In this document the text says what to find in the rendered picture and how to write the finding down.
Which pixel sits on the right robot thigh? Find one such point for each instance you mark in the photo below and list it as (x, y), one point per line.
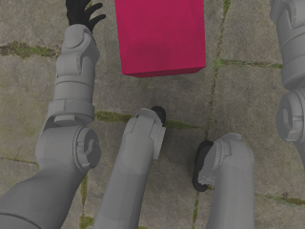
(233, 205)

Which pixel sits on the left robot upper arm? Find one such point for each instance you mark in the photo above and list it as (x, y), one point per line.
(64, 156)

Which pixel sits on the robot right shin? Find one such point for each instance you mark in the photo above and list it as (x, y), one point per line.
(206, 177)

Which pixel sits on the right robot upper arm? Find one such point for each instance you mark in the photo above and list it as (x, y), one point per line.
(290, 120)

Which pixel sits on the right robot forearm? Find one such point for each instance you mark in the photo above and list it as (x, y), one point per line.
(289, 17)

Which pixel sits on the left robot forearm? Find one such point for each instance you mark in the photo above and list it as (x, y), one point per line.
(74, 81)

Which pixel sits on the carton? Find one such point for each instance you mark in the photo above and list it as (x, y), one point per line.
(160, 37)

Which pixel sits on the left robot hand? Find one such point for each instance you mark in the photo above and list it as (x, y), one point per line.
(77, 14)

